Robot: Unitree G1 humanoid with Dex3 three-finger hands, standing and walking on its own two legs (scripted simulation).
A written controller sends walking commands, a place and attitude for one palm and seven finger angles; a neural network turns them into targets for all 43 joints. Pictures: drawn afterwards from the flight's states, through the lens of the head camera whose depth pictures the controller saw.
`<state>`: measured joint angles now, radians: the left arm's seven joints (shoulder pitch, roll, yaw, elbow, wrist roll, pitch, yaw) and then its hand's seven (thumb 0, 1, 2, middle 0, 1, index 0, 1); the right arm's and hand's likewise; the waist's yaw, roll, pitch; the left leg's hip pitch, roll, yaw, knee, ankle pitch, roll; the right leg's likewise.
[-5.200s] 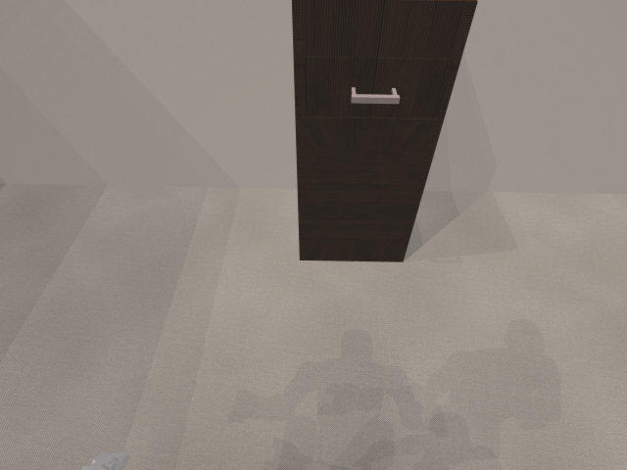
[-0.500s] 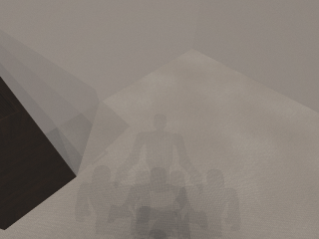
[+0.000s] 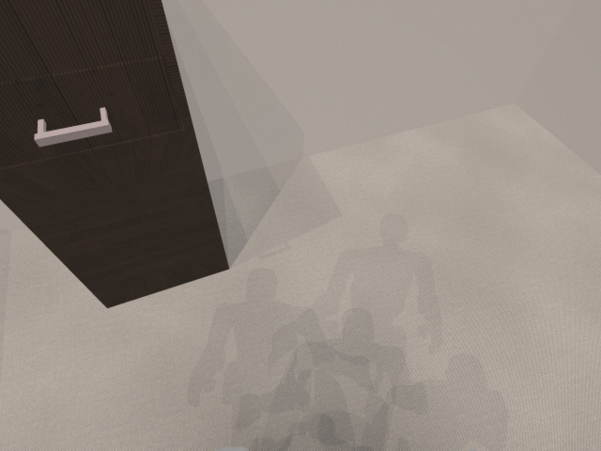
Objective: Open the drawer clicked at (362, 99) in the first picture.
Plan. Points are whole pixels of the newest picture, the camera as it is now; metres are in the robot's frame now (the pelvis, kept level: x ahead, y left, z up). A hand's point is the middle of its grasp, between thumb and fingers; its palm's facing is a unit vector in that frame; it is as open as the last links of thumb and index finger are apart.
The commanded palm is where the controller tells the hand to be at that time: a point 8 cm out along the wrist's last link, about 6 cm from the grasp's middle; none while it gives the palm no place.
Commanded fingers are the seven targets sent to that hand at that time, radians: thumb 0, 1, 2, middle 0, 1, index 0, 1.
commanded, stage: turn to face it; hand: left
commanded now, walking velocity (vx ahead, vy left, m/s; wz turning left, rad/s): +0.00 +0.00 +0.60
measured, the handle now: (73, 126) +0.63 +0.49 +0.00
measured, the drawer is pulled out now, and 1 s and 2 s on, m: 0.00 0.00 0.00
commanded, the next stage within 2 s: take the last steps up to it in 0.64 s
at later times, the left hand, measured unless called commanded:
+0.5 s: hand out of the picture +0.08 +0.20 -0.12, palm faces +0.24 -0.92 -0.31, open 7.4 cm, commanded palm none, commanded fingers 0.00 0.90 0.90 -0.20 -0.30 -0.20 -0.30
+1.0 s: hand out of the picture -0.10 +0.20 -0.16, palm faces +0.43 -0.88 -0.20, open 7.4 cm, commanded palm none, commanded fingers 0.00 0.90 0.90 -0.20 -0.30 -0.20 -0.30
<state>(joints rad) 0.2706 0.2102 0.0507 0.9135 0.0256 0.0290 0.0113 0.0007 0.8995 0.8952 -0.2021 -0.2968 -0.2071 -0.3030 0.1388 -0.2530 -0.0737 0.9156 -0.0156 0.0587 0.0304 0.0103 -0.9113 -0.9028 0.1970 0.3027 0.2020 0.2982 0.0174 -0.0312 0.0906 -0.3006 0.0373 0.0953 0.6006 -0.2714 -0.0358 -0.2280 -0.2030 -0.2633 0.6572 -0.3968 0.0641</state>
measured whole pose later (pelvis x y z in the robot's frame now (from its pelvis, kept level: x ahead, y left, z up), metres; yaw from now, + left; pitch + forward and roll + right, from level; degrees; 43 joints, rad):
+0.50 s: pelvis +0.00 -0.02 +0.01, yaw +15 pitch -1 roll +1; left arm 0.15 0.20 0.04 0.85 0.02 0.01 0.02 0.00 0.90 0.90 -0.20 -0.30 -0.20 -0.30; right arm 0.22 -0.25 -0.08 0.94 -0.02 0.07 0.01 0.01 -0.91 -0.90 0.20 0.30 0.21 0.30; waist -0.04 0.07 0.05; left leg -0.41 -0.06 -0.09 0.85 -0.45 -0.02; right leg -0.27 -0.04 -0.07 0.59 -0.30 0.00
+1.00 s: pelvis -0.01 +0.03 +0.02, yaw +23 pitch -2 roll -1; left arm 0.34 0.24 0.06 1.06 0.04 0.04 -0.01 0.01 0.91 0.90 -0.20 -0.30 -0.20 -0.30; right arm 0.25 -0.16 -0.02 0.99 -0.02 -0.02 -0.01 0.01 -0.91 -0.90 0.20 0.30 0.21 0.30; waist 0.02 -0.03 0.01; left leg -0.15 0.01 0.06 0.44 -0.27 0.04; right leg -0.43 -0.08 -0.08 1.02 -0.38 0.02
